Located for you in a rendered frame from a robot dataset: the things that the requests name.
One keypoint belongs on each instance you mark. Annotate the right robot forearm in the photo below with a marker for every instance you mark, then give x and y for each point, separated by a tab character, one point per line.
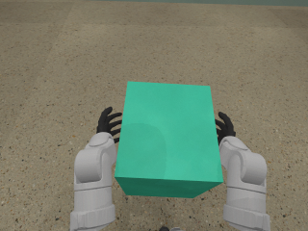
245	207

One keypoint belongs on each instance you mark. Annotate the right robot hand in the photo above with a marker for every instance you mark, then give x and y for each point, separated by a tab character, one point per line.
227	129

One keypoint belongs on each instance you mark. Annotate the carton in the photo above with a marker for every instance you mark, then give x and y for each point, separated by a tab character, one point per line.
168	143

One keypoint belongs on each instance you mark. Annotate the left robot forearm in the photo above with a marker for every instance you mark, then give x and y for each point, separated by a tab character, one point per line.
93	203

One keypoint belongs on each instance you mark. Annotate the left robot hand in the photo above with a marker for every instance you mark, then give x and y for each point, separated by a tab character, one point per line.
104	124

